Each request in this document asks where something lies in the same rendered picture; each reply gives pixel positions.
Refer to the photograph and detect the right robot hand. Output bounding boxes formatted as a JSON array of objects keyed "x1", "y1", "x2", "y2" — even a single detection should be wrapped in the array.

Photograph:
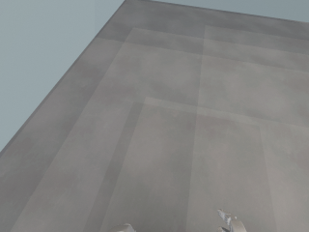
[{"x1": 217, "y1": 209, "x2": 247, "y2": 232}]

